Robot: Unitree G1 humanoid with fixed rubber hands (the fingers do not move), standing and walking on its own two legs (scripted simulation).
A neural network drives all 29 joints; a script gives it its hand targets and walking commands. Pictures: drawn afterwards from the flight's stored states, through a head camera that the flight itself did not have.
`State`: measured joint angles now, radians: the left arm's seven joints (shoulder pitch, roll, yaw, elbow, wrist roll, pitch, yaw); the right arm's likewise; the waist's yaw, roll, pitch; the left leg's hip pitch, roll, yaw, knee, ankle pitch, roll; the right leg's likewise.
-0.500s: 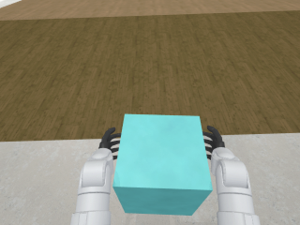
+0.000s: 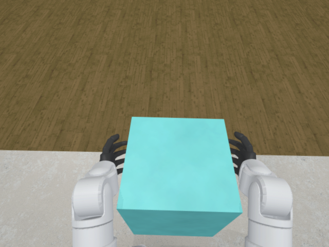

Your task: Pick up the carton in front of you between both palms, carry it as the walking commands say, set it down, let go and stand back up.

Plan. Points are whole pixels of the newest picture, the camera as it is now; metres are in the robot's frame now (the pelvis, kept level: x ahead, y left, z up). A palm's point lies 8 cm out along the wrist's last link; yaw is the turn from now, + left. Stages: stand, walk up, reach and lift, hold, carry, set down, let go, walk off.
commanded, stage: carry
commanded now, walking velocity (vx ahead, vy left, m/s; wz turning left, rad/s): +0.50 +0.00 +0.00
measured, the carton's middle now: (175, 181) +0.27 +0.01 +0.02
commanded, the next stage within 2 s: none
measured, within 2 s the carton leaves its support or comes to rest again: neither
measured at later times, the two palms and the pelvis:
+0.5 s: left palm (140, 77) +0.60 +0.14 +0.08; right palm (231, 79) +0.60 -0.16 +0.08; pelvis +0.34 -0.01 -0.01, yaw +0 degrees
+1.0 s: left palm (147, 21) +0.97 +0.15 +0.11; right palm (216, 21) +0.97 -0.15 +0.12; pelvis +0.67 +0.01 -0.01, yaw -1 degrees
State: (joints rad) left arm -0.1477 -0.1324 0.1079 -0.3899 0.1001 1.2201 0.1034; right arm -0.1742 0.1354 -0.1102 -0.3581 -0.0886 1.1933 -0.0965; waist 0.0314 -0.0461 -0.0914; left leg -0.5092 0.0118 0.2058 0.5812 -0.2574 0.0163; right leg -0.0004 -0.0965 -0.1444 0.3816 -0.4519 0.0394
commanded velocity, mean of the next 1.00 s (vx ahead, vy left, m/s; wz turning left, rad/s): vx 0.50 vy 0.00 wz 0.00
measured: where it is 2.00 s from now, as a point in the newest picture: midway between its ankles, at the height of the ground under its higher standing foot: (176, 107)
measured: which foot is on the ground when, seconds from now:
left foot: up 0.00-0.00, down 0.02-0.52, up 0.54-0.96, down 0.98-1.00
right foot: down 0.00-0.02, up 0.04-0.46, down 0.48-1.00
